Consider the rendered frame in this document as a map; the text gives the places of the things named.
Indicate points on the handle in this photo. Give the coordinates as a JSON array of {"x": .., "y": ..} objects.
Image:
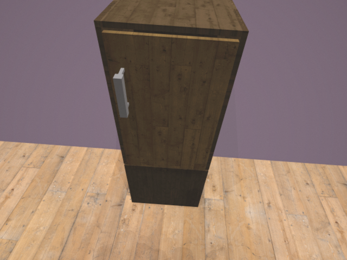
[{"x": 120, "y": 91}]

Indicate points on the cupboard door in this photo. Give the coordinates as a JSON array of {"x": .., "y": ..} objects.
[{"x": 175, "y": 86}]

